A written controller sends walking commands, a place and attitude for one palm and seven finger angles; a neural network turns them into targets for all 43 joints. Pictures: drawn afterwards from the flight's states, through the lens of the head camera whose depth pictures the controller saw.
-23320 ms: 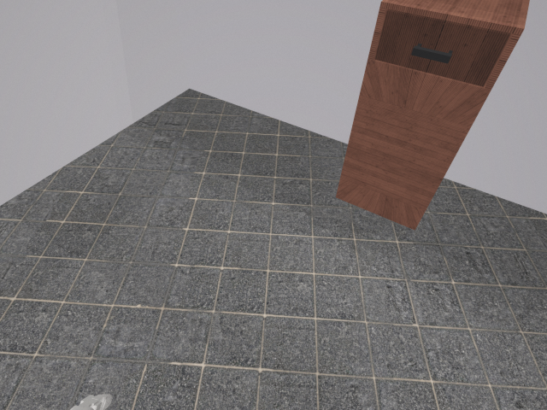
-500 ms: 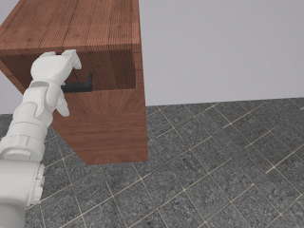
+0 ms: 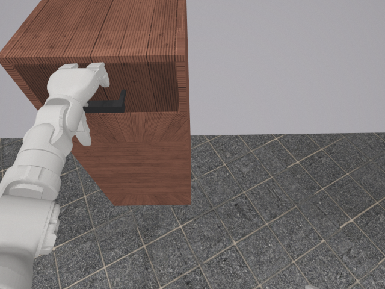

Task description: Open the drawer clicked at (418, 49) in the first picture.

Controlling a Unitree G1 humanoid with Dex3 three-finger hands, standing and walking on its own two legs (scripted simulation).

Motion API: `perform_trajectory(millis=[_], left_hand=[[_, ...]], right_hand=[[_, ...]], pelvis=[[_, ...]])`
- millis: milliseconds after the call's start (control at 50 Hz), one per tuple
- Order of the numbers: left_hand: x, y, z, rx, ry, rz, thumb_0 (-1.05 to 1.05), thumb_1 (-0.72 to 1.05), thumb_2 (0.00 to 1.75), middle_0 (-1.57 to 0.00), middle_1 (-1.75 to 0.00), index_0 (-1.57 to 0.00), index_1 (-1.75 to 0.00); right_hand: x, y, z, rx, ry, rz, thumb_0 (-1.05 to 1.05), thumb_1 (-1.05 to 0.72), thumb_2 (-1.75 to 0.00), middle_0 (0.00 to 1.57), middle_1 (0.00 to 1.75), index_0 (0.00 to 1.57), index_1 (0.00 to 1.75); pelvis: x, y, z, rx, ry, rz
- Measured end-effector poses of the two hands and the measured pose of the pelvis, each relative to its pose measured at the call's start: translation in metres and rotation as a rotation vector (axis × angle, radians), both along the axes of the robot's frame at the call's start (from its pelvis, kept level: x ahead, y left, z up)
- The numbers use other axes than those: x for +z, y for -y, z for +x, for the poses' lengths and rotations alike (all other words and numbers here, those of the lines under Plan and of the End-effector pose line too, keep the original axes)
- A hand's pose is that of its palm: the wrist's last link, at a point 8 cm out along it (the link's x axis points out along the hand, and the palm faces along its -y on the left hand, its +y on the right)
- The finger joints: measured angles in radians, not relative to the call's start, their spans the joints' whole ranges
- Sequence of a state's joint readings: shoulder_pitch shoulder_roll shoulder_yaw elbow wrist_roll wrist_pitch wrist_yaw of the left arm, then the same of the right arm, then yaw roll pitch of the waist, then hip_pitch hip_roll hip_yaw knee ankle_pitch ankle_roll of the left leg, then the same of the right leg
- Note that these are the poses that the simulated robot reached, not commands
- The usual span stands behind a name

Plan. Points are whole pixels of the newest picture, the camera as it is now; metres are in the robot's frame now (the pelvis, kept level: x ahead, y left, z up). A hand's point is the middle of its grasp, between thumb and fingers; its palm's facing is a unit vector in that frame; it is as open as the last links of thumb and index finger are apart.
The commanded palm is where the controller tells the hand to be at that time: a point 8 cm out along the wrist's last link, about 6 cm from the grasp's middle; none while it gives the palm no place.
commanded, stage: re-aim the fingers above the handle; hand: left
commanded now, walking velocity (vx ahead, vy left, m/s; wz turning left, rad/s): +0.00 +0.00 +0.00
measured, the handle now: (102, 100) +0.54 +0.24 +0.06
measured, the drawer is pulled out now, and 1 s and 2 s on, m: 0.00 0.00 0.00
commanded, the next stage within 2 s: lower the fingers behind the handle in 0.44 s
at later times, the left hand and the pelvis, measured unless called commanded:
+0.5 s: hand (83, 105) +0.47 +0.25 +0.10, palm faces -0.07 +0.00 -1.00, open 13.9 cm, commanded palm +0.46 +0.24 +0.17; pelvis +0.01 +0.00 +0.00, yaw -1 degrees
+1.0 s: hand (91, 116) +0.47 +0.24 +0.07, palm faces -0.08 -0.02 -1.00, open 13.8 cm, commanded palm +0.45 +0.24 +0.13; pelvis +0.01 +0.00 +0.00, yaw -1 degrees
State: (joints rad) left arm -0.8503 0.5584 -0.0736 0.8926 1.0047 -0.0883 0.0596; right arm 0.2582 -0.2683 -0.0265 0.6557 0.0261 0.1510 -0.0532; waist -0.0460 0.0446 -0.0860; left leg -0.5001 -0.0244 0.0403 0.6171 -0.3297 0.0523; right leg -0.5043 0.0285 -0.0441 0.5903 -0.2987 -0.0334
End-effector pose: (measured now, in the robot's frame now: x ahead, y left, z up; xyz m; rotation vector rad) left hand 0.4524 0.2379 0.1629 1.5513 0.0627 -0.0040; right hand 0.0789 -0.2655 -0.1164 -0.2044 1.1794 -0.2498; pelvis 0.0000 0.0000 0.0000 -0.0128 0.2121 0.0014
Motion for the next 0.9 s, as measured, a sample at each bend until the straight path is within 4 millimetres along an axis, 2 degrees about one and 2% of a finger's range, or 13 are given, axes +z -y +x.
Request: perform_trajectory(millis=[100,180,300,400,500,600,720,820,900], left_hand=[[-0.007,-0.002,0.003,0.006,-0.035,0.008,0.0,-0.49,0.3,-0.31,-1.2,-0.32,-1.2],[-0.009,0.005,0.003,-0.039,-0.035,0.006,0.0,-0.49,0.3,-0.32,-1.2,-0.32,-1.2],[-0.004,0.014,0.008,-0.067,0.017,-0.019,0.0,-0.49,0.3,-0.32,-1.2,-0.32,-1.2],[0.001,0.002,0.012,0.005,0.033,0.0,0.0,-0.49,0.3,-0.32,-1.2,-0.32,-1.2],[-0.005,-0.008,0.006,0.046,-0.029,0.025,0.0,-0.49,0.3,-0.31,-1.2,-0.32,-1.2],[-0.016,0.002,-0.002,-0.027,-0.069,0.001,0.0,-0.49,0.3,-0.31,-1.2,-0.32,-1.2],[-0.019,0.011,0.001,-0.088,-0.004,-0.026,0.0,-0.49,0.3,-0.32,-1.2,-0.32,-1.2],[-0.021,0.005,0.005,-0.028,0.032,-0.01,0.0,-0.49,0.3,-0.32,-1.2,-0.32,-1.2],[-0.029,-0.002,0.003,0.026,-0.004,0.012,0.0,-0.49,0.3,-0.31,-1.2,-0.32,-1.2]], right_hand=[[-0.003,0.002,-0.024,-0.036,-0.065,0.001,0.0,-0.91,-0.9,0.2,0.3,0.2,0.3],[-0.005,0.003,-0.041,-0.059,-0.111,0.0,0.0,-0.91,-0.9,0.2,0.3,0.2,0.3],[-0.007,0.003,-0.051,-0.078,-0.135,0.006,0.01,-0.91,-0.9,0.2,0.3,0.2,0.3],[-0.007,0.001,-0.047,-0.086,-0.114,0.019,0.01,-0.91,-0.9,0.2,0.3,0.2,0.3],[-0.006,-0.001,-0.036,-0.074,-0.087,0.026,0.01,-0.91,-0.9,0.2,0.3,0.2,0.3],[-0.001,0.0,-0.022,-0.046,-0.061,0.006,0.01,-0.91,-0.9,0.2,0.3,0.2,0.3],[0.001,0.002,-0.009,-0.025,-0.03,-0.016,0.0,-0.91,-0.9,0.2,0.3,0.2,0.3],[-0.004,0.0,-0.01,-0.019,-0.035,0.002,0.0,-0.91,-0.9,0.2,0.3,0.2,0.3],[-0.008,-0.005,-0.016,-0.028,-0.055,0.023,0.0,-0.91,-0.9,0.2,0.3,0.2,0.3]], pelvis=[[0.0,0.001,0.002,-0.007,-0.007,0.0],[0.001,0.001,0.003,-0.006,-0.01,-0.002],[0.0,0.0,0.004,-0.014,-0.014,-0.001],[0.001,0.0,0.004,-0.025,-0.018,0.001],[0.002,0.0,0.005,-0.022,-0.012,0.0],[0.002,-0.001,0.006,-0.006,-0.001,-0.003],[-0.001,-0.002,0.004,-0.004,-0.015,-0.002],[-0.003,-0.004,0.004,-0.011,-0.034,-0.003],[-0.003,-0.004,0.005,-0.013,-0.037,-0.004]])
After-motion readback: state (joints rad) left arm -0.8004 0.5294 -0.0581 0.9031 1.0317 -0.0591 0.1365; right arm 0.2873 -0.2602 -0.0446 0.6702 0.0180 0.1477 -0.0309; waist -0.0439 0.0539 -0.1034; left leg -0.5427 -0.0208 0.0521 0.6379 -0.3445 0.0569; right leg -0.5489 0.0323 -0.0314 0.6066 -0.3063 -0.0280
